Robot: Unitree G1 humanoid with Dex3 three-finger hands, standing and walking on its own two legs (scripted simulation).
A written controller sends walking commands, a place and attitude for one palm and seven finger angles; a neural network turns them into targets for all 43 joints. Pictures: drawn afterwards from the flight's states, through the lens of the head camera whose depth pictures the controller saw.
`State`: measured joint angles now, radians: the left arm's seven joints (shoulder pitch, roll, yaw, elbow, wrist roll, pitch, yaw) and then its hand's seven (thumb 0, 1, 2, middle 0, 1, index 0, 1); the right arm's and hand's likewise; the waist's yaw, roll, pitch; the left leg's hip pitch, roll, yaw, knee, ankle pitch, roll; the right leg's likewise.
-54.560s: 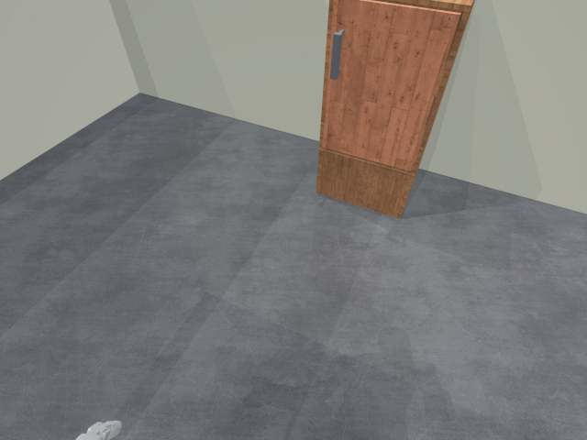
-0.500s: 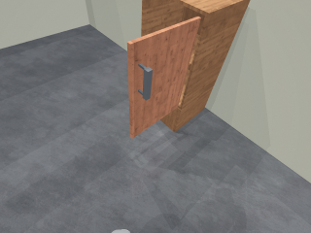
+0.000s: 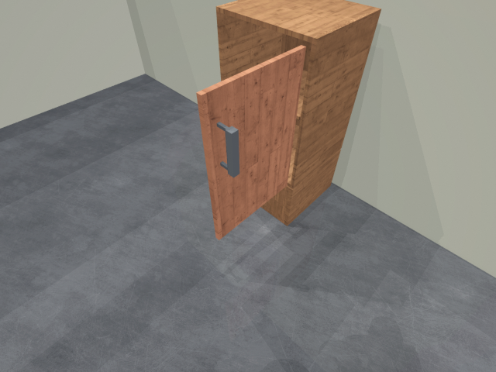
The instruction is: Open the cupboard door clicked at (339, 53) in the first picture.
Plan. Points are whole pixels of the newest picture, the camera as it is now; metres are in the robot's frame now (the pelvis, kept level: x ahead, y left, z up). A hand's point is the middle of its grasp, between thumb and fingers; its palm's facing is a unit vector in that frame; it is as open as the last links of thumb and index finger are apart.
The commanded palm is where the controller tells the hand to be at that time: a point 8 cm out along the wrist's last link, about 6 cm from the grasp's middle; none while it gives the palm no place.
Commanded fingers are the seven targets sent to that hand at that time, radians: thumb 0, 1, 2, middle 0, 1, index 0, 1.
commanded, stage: let the arm hang, fingers relaxed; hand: left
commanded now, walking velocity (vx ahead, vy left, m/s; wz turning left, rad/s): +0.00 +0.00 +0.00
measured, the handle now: (227, 149) +0.67 +0.09 -0.04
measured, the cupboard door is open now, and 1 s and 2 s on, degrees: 89 89 89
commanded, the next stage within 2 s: look to check the result in 0.20 s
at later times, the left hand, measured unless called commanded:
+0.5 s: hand out of the picture -0.02 +0.14 -0.17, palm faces +0.06 -0.98 -0.18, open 7.4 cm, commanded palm none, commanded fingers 0.00 0.90 0.90 -0.20 -0.30 -0.20 -0.30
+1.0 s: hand out of the picture +0.01 +0.12 -0.17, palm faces +0.05 -0.99 -0.16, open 7.4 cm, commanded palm none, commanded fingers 0.00 0.90 0.90 -0.20 -0.30 -0.20 -0.30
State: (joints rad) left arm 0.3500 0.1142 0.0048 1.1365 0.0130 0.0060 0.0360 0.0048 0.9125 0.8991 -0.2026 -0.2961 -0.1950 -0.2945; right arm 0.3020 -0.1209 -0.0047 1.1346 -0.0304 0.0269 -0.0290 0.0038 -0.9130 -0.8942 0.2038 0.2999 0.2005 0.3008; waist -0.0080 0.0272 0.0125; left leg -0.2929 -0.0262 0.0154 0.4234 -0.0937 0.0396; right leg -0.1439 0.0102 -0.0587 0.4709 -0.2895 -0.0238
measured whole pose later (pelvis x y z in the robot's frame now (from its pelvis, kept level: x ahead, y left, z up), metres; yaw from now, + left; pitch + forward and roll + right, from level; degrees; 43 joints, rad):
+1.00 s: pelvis +0.04 -0.03 +0.00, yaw +0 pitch -2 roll +0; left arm 0.33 0.09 0.00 1.15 0.00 -0.01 0.05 0.00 0.91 0.90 -0.20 -0.30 -0.20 -0.29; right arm 0.27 -0.13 0.00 1.16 -0.02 0.01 -0.04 0.01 -0.92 -0.89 0.20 0.30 0.20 0.30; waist 0.00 0.00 0.05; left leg -0.23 0.00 0.00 0.43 -0.16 0.00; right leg -0.04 0.04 -0.06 0.40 -0.32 -0.06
